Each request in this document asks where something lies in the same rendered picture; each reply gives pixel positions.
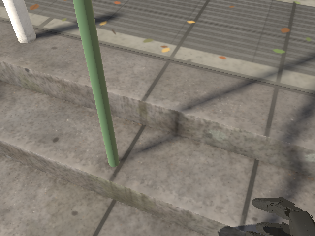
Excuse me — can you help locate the right robot hand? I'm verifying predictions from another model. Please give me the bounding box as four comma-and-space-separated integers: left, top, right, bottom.
246, 197, 315, 236

